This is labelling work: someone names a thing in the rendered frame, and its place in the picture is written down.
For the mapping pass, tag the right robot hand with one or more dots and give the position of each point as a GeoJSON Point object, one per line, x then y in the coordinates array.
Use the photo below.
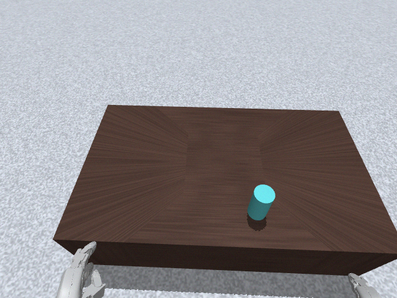
{"type": "Point", "coordinates": [361, 288]}

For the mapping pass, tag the left robot hand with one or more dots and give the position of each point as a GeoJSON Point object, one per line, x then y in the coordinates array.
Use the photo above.
{"type": "Point", "coordinates": [74, 277]}

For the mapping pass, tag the can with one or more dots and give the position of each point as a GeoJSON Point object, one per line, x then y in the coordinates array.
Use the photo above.
{"type": "Point", "coordinates": [261, 201]}

